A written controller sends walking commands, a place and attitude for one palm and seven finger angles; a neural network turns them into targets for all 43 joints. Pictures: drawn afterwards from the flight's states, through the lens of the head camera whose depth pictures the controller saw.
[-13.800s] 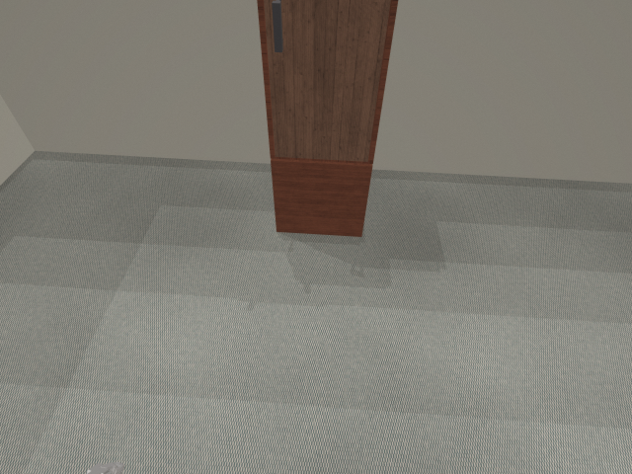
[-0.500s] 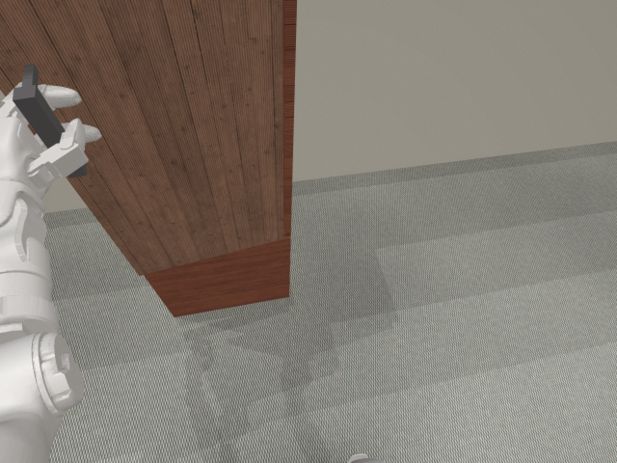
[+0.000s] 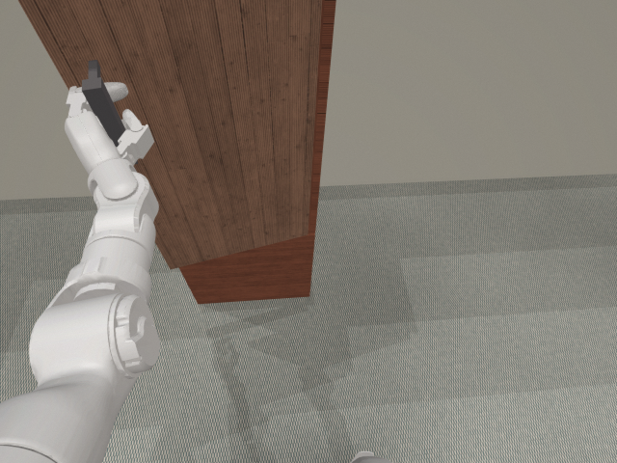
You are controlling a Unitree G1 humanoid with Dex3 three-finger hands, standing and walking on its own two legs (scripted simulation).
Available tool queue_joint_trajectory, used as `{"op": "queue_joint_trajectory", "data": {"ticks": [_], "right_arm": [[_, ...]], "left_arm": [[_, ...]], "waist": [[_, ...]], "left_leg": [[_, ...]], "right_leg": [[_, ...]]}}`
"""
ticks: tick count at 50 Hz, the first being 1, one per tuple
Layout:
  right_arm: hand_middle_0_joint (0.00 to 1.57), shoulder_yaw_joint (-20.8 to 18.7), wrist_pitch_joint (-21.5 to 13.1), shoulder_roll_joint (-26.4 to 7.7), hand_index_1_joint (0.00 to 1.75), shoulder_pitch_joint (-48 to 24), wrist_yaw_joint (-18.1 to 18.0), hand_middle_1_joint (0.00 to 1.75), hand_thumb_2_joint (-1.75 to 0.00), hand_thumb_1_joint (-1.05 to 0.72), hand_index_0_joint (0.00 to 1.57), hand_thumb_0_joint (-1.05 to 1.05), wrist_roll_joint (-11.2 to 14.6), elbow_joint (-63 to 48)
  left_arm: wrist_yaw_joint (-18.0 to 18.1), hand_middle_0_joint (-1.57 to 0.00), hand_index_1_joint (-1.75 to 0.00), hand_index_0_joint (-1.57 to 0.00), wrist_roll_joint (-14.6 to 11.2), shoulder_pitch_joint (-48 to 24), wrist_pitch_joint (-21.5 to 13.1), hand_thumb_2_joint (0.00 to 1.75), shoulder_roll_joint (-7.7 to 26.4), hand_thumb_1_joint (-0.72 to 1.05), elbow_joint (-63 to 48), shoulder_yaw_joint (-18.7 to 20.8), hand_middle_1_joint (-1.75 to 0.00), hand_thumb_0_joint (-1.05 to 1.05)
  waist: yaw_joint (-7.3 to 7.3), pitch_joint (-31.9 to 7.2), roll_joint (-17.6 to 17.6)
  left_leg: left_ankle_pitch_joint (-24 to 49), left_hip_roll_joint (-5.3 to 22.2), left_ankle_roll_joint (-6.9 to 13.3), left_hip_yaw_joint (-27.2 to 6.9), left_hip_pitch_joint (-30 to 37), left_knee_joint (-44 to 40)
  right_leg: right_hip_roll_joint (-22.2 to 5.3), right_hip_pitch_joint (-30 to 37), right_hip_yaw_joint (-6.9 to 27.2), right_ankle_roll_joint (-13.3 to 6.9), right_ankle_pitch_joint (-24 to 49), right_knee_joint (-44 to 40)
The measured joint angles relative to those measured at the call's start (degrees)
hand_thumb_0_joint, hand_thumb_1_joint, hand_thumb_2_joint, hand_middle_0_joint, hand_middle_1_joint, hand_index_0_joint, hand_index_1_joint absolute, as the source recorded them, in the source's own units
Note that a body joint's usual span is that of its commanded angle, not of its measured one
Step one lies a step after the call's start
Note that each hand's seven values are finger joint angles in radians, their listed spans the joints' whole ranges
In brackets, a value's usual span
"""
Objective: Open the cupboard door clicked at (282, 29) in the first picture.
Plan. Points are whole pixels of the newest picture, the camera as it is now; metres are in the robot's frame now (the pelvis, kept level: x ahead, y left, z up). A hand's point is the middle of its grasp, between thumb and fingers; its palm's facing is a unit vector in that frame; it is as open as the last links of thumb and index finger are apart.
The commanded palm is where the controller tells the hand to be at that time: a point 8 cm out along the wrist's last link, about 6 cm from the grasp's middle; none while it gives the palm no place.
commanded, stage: pull the door open along its arc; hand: left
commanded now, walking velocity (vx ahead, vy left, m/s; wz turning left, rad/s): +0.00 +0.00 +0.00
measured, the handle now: (112, 115) +0.54 +0.24 +0.14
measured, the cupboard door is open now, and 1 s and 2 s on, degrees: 13 22 51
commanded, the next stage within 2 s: open thumb and fingers to let go in 1.80 s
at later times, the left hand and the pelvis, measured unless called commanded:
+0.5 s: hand (141, 132) +0.51 +0.20 +0.13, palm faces +0.48 -0.87 +0.00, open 5.4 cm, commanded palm +0.45 +0.23 +0.13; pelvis -0.02 +0.00 +0.00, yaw -2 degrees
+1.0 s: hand (153, 159) +0.46 +0.17 +0.13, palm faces +0.49 -0.87 +0.02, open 5.6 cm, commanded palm +0.42 +0.21 +0.13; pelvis +0.03 +0.01 +0.02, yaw +0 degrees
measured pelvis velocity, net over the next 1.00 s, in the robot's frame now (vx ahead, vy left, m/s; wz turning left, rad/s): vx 0.03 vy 0.01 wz -0.01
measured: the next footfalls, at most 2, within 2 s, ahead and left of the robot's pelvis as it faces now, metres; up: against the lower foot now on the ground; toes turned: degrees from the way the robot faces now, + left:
none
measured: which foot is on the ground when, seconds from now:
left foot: down 0.00-1.00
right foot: down 0.00-1.00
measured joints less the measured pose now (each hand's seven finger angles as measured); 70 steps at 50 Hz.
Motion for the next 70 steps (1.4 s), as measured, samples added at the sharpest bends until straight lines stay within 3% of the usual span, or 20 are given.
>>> {"op": "queue_joint_trajectory", "data": {"ticks": [7,14,20,26,32,42,46,49,53,63,70], "right_arm": [[0.21,-0.42,0.31,-1.61,0.30,5.71,-0.23,0.30,-0.90,-0.91,0.20,0.01,0.20,3.33],[0.21,-0.97,-0.12,-3.13,0.30,8.50,-0.14,0.30,-0.90,-0.91,0.20,0.01,0.18,4.48],[0.21,-0.97,-0.82,-3.31,0.30,8.03,0.08,0.30,-0.90,-0.91,0.20,0.01,0.18,4.01],[0.21,-0.91,-1.10,-2.73,0.30,6.37,0.46,0.30,-0.90,-0.91,0.20,0.01,0.46,2.49],[0.21,-1.08,-0.59,-1.91,0.30,4.63,0.77,0.30,-0.90,-0.91,0.20,0.01,1.00,0.56],[0.21,-1.32,0.43,-0.61,0.30,0.57,0.42,0.30,-0.90,-0.91,0.20,0.01,3.08,-2.50],[0.21,-0.91,0.45,-0.24,0.30,-2.71,-0.56,0.30,-0.90,-0.91,0.20,0.01,2.73,-2.30],[0.21,-0.62,0.40,0.01,0.30,-5.35,-1.13,0.30,-0.90,-0.91,0.20,0.01,1.84,-1.80],[0.21,-0.65,0.28,0.57,0.30,-7.31,-1.65,0.30,-0.90,-0.91,0.20,0.01,0.98,-1.62],[0.21,-0.69,0.50,0.86,0.30,-4.01,-2.03,0.30,-0.90,-0.91,0.20,0.01,0.77,0.50],[0.21,-1.57,0.46,-0.41,0.30,0.98,-1.28,0.30,-0.90,-0.91,0.20,0.01,1.37,1.66]], "left_arm": [[-2.20,-0.40,-1.35,-0.39,-0.90,-1.54,-3.92,0.84,4.02,0.76,4.98,1.57,-1.35,0.00],[-2.34,-0.40,-1.35,-0.39,-0.92,-2.53,-5.22,0.84,6.75,0.76,7.48,2.78,-1.35,0.00],[-2.45,-0.40,-1.35,-0.38,-0.82,-2.98,-5.63,0.84,7.58,0.76,8.12,2.76,-1.35,0.00],[-3.46,-0.38,-1.35,-0.38,-1.68,-0.17,-5.73,0.81,6.07,0.77,4.83,2.29,-1.35,0.01],[-3.95,-0.38,-1.35,-0.38,-3.02,6.78,-4.48,0.80,1.44,0.77,-4.11,1.07,-1.35,0.01],[-7.39,-0.38,-1.33,-0.36,-7.35,27.41,3.77,0.76,-8.41,0.74,-31.41,-6.99,-1.35,0.01],[-3.63,-0.37,-1.33,-0.37,-7.22,27.76,7.56,0.77,-12.13,0.72,-34.83,-9.56,-1.35,0.01],[0.94,-0.37,-1.33,-0.38,-4.99,24.04,9.66,0.79,-13.87,0.74,-32.38,-10.28,-1.35,0.01],[3.62,-0.38,-1.34,-0.38,-2.70,19.67,10.08,0.83,-13.82,0.76,-27.75,-10.34,-1.35,0.01],[-0.01,-0.39,-1.35,-0.37,-3.21,14.51,4.77,0.85,-10.05,0.75,-18.11,-7.47,-1.35,0.02],[-1.22,-0.37,-1.35,-0.38,-4.91,16.72,3.43,0.82,-8.34,0.76,-18.80,-5.63,-1.35,0.02]], "waist": [[-1.88,1.06,0.43],[-3.46,1.50,0.38],[-3.83,1.46,0.08],[-2.98,0.97,0.02],[-1.13,0.19,0.42],[3.11,-0.29,1.42],[4.53,0.57,1.21],[5.13,0.88,0.82],[5.51,0.74,0.45],[4.73,0.90,0.45],[3.33,1.00,1.00]], "left_leg": [[0.89,0.38,-0.13,0.17,-0.92,-0.10],[1.97,0.62,-0.07,0.65,-1.70,-0.73],[2.47,0.75,0.09,1.02,-2.18,-1.03],[2.30,0.87,0.35,1.91,-1.01,-1.80],[1.50,0.73,0.71,2.90,2.24,-3.24],[0.31,0.39,0.92,4.01,11.85,-7.67],[0.27,-0.19,0.86,2.85,13.92,-8.37],[0.39,-0.71,0.76,1.74,13.62,-8.11],[0.55,-1.02,0.52,0.93,12.38,-7.59],[0.91,-0.68,-0.08,0.33,10.02,-6.19],[1.52,0.03,-0.22,1.48,10.21,-6.65]], "right_leg": [[0.42,-0.94,0.20,-0.28,1.17,-0.39],[0.73,-1.82,0.68,-0.32,2.61,-1.33],[0.91,-2.28,1.06,-0.23,3.49,-2.06],[1.08,-1.38,1.90,0.07,3.77,-3.04],[1.02,1.43,2.81,0.53,3.18,-4.25],[0.83,10.26,3.68,1.11,1.70,-7.61],[0.22,12.79,2.51,1.17,0.96,-7.98],[-0.37,12.83,1.44,1.08,0.38,-7.32],[-0.73,11.68,0.68,0.83,-0.11,-6.21],[-0.45,9.26,0.18,0.10,-0.14,-4.40],[0.33,8.85,1.31,-0.19,0.99,-4.89]]}}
